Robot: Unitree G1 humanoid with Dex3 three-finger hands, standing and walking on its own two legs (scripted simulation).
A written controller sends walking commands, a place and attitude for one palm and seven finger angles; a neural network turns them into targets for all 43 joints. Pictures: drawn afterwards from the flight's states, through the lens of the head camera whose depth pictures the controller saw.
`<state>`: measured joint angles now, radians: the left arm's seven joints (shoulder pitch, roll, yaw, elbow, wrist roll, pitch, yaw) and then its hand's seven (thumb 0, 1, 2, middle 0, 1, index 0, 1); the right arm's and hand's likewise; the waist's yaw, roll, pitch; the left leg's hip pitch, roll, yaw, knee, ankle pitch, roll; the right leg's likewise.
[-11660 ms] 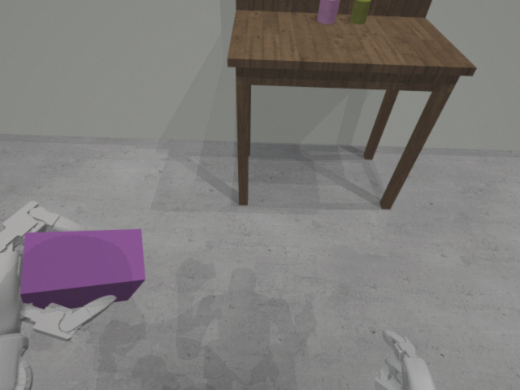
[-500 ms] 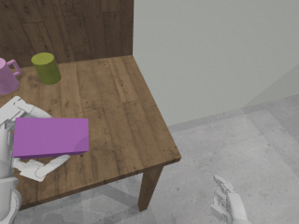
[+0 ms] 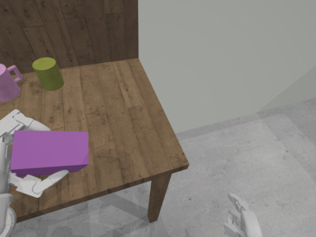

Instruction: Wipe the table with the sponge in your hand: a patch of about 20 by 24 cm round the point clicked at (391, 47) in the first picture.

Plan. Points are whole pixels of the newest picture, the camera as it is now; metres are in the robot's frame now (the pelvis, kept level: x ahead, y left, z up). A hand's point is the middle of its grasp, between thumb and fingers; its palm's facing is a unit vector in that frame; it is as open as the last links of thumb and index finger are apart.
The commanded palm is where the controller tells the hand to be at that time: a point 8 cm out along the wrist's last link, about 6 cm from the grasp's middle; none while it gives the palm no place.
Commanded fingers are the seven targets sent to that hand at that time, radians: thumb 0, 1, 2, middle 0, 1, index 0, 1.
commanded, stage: look again from close up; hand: left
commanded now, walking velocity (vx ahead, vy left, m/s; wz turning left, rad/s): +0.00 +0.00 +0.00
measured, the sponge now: (61, 154) +0.23 +0.22 +0.14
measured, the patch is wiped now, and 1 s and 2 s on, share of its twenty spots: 0.00 0.00 0.00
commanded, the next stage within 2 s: turn the palm down, sponge in hand in 0.04 s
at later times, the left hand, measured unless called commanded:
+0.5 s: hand (55, 170) +0.20 +0.21 +0.14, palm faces +0.24 -0.74 -0.63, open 10.3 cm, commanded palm +0.16 +0.26 +0.19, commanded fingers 0.00 0.10 1.30 -1.20 -1.60 -1.20 -1.60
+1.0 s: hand (53, 146) +0.22 +0.21 +0.18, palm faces +0.29 -0.47 -0.83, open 10.3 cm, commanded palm +0.18 +0.25 +0.22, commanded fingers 0.00 0.10 1.30 -1.20 -1.60 -1.20 -1.60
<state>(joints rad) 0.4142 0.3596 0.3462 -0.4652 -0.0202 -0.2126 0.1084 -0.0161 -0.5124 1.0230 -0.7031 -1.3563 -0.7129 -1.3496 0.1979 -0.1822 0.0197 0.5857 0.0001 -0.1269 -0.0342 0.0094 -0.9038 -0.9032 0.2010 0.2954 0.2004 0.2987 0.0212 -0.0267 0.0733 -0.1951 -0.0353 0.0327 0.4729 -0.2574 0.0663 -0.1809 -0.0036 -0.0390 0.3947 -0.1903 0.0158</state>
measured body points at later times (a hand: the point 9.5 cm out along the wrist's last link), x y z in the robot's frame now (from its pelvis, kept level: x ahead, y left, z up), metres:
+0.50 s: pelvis -0.01 -0.04 -0.01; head -0.01 -0.05 +0.44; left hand +0.18 +0.25 +0.18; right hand +0.20 -0.25 -0.08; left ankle +0.00 +0.07 -0.74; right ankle +0.01 -0.13 -0.74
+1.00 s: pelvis +0.01 -0.05 -0.01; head +0.01 -0.08 +0.44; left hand +0.20 +0.23 +0.23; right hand +0.21 -0.29 -0.10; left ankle +0.00 +0.07 -0.74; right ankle +0.01 -0.13 -0.74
